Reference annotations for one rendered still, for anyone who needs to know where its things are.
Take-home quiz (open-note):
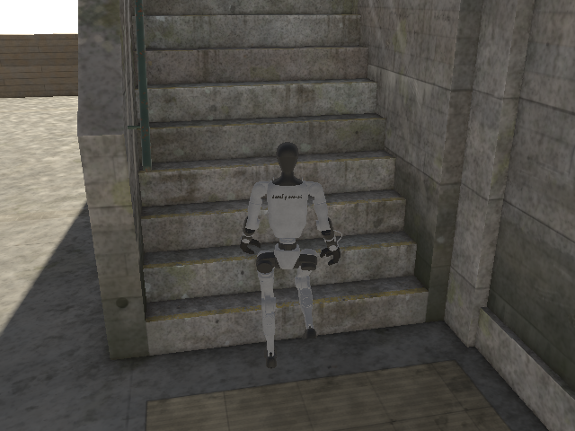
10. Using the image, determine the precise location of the right robot forearm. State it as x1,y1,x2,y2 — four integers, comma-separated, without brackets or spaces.
321,217,339,251

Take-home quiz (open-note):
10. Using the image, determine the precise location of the right robot thigh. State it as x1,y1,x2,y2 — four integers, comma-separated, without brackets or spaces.
295,249,317,290

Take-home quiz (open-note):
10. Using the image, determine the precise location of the robot left upper arm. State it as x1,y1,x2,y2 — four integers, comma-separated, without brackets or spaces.
245,181,269,230

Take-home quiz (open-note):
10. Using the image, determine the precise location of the left robot forearm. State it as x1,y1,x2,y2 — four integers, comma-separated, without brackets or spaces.
241,216,255,243

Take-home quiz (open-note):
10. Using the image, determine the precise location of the robot right upper arm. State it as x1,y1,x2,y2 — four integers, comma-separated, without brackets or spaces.
306,181,331,231

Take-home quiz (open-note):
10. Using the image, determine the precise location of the robot right hand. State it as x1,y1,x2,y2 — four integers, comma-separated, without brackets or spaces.
320,247,341,266

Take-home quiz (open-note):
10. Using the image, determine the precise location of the robot left hand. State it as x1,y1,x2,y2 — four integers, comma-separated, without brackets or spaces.
240,239,261,254

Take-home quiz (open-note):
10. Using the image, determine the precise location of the robot torso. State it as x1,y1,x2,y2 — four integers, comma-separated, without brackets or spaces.
267,177,309,269

